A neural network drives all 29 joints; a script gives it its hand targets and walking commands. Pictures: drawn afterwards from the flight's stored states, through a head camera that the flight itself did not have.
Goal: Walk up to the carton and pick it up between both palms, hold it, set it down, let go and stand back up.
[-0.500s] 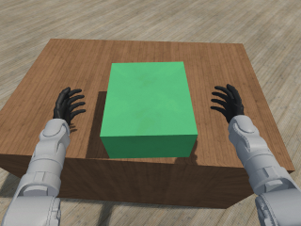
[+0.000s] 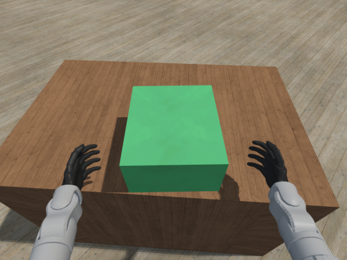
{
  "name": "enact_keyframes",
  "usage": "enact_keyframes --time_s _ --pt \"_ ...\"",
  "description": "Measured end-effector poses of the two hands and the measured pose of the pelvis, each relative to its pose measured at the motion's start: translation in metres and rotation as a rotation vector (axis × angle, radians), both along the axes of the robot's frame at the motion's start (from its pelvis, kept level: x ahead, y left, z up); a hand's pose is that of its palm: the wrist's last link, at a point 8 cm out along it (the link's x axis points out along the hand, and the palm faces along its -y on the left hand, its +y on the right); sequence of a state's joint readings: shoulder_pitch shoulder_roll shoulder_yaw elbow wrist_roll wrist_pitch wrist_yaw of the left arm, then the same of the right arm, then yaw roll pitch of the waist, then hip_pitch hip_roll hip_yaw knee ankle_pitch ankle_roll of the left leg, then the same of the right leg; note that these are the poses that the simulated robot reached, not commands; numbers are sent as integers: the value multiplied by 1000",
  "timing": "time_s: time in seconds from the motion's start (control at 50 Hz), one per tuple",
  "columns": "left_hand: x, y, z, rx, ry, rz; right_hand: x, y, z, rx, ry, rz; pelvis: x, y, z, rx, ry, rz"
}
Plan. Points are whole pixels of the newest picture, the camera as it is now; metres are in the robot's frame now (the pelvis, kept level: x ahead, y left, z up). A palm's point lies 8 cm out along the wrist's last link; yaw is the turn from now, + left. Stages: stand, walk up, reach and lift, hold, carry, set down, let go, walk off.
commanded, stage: set down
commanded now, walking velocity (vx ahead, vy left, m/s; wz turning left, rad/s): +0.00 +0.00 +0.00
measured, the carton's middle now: (173, 135) +0.47 +0.04 -0.04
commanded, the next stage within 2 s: let go in 1.74 s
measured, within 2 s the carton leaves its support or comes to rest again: neither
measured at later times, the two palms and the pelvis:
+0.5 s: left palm (69, 220) +0.20 +0.26 -0.01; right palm (282, 218) +0.21 -0.21 -0.01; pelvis +0.00 +0.01 +0.00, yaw -1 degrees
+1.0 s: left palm (78, 231) +0.19 +0.25 -0.04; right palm (281, 236) +0.18 -0.21 -0.04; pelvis +0.00 +0.00 +0.00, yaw -2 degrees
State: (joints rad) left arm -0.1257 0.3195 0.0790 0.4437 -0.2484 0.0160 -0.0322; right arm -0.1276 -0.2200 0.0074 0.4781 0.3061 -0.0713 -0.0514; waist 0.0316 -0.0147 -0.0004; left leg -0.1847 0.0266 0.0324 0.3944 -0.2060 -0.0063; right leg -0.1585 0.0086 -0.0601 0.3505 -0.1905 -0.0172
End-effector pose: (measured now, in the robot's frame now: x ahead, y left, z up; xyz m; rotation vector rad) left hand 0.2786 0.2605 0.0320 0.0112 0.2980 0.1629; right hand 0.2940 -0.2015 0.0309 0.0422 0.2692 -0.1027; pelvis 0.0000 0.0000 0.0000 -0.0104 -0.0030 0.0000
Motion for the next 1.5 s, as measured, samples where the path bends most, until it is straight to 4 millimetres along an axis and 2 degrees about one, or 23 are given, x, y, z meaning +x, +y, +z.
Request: enact_keyframes --time_s 0.24,0.46,0.68,0.76,0.96,1.22,1.5 --pt "-36 3 -12 11 -18 13 -37 0 -14 -7 14 -1 0 4 0 1 -19 -2" --pt "-72 0 -34 18 -2 22 -76 -3 -34 -19 47 -15 -1 6 0 1 -36 -8" --pt "-101 -4 -53 28 25 29 -107 -5 -54 -29 80 -13 -5 5 -2 4 -53 -15" --pt "-102 -6 -62 27 79 26 -111 -7 -63 -41 121 -6 -7 4 -3 8 -58 -19" --pt "-90 -14 -66 35 143 -1 -108 -7 -69 -64 172 4 -2 1 -1 11 -67 -28" --pt "-106 -19 -86 50 296 -13 -119 -10 -84 -102 282 9 10 -3 1 9 -64 -26" --pt "-109 -24 -98 80 416 -47 -126 -12 -99 -131 368 21 17 -3 1 5 -60 -24"
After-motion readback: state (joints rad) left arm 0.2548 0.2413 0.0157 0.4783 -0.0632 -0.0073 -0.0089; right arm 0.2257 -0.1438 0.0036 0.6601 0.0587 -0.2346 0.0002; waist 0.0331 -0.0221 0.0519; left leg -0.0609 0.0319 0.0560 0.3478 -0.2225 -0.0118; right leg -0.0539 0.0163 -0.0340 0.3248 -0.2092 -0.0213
